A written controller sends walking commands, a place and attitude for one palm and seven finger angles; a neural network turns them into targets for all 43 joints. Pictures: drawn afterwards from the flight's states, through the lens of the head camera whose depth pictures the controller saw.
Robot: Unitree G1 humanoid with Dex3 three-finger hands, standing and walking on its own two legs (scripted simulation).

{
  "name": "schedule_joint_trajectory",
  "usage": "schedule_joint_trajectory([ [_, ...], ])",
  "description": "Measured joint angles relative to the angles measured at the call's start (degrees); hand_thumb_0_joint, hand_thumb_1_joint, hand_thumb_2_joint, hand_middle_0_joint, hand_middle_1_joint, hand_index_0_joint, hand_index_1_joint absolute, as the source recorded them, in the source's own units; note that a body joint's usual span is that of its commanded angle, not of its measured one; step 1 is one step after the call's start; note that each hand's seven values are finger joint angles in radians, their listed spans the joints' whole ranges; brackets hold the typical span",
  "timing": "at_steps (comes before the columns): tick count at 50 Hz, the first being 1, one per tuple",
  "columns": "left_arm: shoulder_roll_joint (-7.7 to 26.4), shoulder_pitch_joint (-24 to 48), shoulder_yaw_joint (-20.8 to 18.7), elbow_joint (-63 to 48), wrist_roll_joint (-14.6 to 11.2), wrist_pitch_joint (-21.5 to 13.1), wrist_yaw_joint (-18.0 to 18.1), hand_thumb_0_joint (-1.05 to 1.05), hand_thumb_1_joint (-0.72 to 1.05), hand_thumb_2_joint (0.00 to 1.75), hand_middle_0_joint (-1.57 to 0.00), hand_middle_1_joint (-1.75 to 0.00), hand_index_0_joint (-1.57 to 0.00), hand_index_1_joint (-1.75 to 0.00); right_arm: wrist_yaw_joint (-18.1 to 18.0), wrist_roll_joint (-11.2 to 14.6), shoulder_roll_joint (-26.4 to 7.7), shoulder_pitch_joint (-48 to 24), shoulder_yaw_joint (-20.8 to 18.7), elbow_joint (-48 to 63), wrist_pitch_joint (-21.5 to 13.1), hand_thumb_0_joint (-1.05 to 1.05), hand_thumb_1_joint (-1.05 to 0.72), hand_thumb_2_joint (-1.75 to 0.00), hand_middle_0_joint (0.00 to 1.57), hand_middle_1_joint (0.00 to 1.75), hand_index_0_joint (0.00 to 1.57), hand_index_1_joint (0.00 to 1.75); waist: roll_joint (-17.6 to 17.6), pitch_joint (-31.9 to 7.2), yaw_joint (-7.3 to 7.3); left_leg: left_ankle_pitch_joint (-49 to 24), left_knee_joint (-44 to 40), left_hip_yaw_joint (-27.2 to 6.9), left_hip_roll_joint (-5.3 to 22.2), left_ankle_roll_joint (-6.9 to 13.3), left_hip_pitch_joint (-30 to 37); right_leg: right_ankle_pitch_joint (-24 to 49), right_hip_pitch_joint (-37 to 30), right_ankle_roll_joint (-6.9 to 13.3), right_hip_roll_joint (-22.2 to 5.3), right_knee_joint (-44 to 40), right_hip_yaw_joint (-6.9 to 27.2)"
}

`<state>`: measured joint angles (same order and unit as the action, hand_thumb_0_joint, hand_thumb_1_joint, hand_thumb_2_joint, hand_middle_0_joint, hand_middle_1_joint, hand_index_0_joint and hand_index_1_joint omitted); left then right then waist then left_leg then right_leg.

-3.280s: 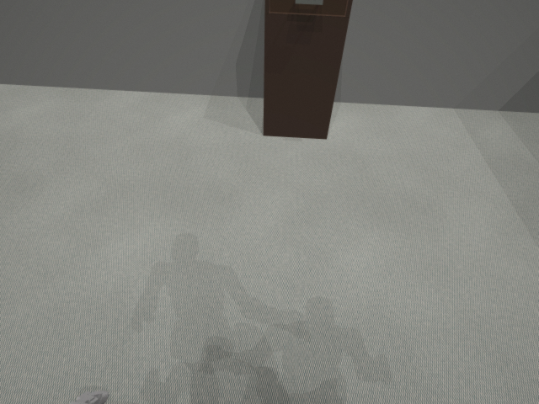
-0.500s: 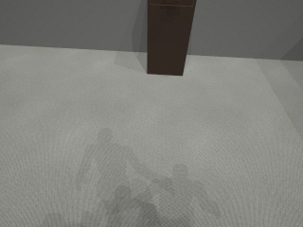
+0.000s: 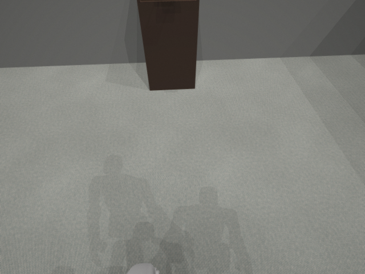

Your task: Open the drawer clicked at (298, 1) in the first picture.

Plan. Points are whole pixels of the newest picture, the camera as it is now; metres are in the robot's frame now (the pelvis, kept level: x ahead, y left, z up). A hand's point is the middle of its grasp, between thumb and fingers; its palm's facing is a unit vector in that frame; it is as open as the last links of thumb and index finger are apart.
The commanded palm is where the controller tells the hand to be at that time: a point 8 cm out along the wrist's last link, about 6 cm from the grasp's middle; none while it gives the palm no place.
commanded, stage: walk to a spot facing it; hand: left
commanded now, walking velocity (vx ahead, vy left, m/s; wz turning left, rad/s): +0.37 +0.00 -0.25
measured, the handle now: out of the picture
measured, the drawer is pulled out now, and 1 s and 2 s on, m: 0.00 0.00 0.00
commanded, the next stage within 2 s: turn to face it in 1.58 s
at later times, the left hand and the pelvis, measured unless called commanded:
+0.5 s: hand (113, 216) +0.29 +0.23 -0.17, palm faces -0.10 -0.98 -0.17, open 7.4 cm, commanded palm none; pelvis +0.22 +0.05 +0.00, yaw -10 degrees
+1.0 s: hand (157, 149) +0.54 +0.14 -0.17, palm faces -0.22 -0.95 -0.21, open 7.1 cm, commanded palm none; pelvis +0.44 -0.03 +0.00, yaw -15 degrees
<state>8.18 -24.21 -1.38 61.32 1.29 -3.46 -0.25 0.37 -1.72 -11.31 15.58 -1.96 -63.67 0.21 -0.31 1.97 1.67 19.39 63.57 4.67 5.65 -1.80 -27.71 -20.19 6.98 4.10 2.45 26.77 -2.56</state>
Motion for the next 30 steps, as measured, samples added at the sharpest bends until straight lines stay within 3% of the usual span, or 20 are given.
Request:
schedule_joint_trajectory([
  [7,-2.25,-3.60,0.52,3.41,0.21,-0.30,0.68,0.00,0.90,0.89,-0.20,-0.30,-0.21,-0.30,0.85,0.43,1.56,-7.12,-0.51,4.52,-0.95,0.01,-0.91,-0.90,0.20,0.30,0.20,0.30,0.42,0.57,0.29,-7.78,-11.47,0.67,0.92,-0.24,-7.09,0.23,-7.84,-0.90,0.34,-8.40,3.53],
  [11,-1.65,-3.83,0.04,4.29,0.22,-0.20,0.97,0.00,0.90,0.89,-0.20,-0.30,-0.21,-0.30,1.14,0.67,2.70,-10.52,-0.12,6.22,-1.79,0.01,-0.91,-0.90,0.20,0.30,0.20,0.30,1.22,1.44,1.34,-9.06,-21.88,1.88,-0.54,1.33,-4.26,-3.11,-11.72,-2.04,-0.11,-8.61,4.76],
  [13,-1.19,-4.23,-0.38,4.68,0.02,-0.13,0.99,0.00,0.90,0.89,-0.20,-0.30,-0.21,-0.30,0.88,0.47,3.06,-11.25,0.26,7.17,-3.07,0.01,-0.91,-0.90,0.20,0.30,0.20,0.30,1.67,1.48,1.23,-10.47,-27.70,2.61,-1.89,2.49,0.12,-7.13,-11.31,-2.48,-0.51,-2.87,5.39],
  [15,-0.51,-3.23,-1.03,4.97,-0.50,0.61,0.75,0.00,0.90,0.89,-0.20,-0.30,-0.21,-0.30,0.25,-0.03,3.57,-11.45,0.33,7.67,-4.46,0.01,-0.91,-0.90,0.20,0.30,0.20,0.30,2.28,1.74,0.58,-8.01,-25.42,3.31,-2.11,4.45,1.32,-9.96,-4.79,-1.89,-0.78,15.12,4.99],
  [17,0.62,-1.01,-1.35,4.40,-0.57,1.31,0.67,0.00,0.90,0.89,-0.20,-0.30,-0.20,-0.30,-0.22,0.12,4.08,-10.45,0.54,7.39,-4.71,0.01,-0.91,-0.90,0.20,0.30,0.20,0.30,3.14,1.77,0.57,-5.01,-24.44,5.02,-2.22,5.20,3.60,-7.96,3.79,-1.28,-1.15,34.20,4.60],
  [19,1.72,1.67,-1.86,3.10,-0.13,1.76,0.26,0.00,0.90,0.89,-0.20,-0.30,-0.20,-0.30,-0.68,0.09,4.41,-8.29,0.51,6.58,-4.63,0.00,-0.91,-0.90,0.20,0.30,0.20,0.30,3.37,1.22,0.26,-4.76,-27.35,6.16,-2.50,4.99,7.08,-3.83,11.26,-1.40,-2.60,43.77,2.57],
  [21,2.57,4.44,-2.44,1.04,0.30,2.14,-0.09,0.00,0.91,0.89,-0.20,-0.30,-0.20,-0.30,-1.63,0.58,4.38,-5.65,-0.49,5.65,-5.03,0.00,-0.93,-0.90,0.20,0.30,0.21,0.30,3.45,0.51,-0.01,-5.15,-31.20,7.01,-3.00,5.07,10.43,-0.67,17.28,-1.86,-4.34,45.35,1.25],
  [24,3.10,8.03,-3.11,-2.13,0.65,2.60,-0.52,0.00,0.91,0.90,-0.19,-0.30,-0.20,-0.30,-2.01,0.41,2.43,-2.10,-1.17,4.19,-5.06,-0.02,-0.95,-0.90,0.20,0.30,0.21,0.30,3.30,-0.74,-0.52,-5.48,-36.22,8.12,-3.75,5.27,14.54,3.79,23.60,-2.85,-6.74,41.29,0.40],
  [30,3.02,13.83,-3.25,-5.20,0.80,3.41,-1.51,0.00,0.91,0.90,-0.19,-0.30,-0.20,-0.30,-1.50,0.11,0.67,4.05,-1.16,1.00,-4.45,-0.01,-0.94,-0.90,0.20,0.30,0.20,0.30,2.45,-0.94,-2.03,-4.24,-42.64,9.58,-4.46,4.56,21.79,10.31,26.00,-4.58,-9.55,25.27,-0.56],
])
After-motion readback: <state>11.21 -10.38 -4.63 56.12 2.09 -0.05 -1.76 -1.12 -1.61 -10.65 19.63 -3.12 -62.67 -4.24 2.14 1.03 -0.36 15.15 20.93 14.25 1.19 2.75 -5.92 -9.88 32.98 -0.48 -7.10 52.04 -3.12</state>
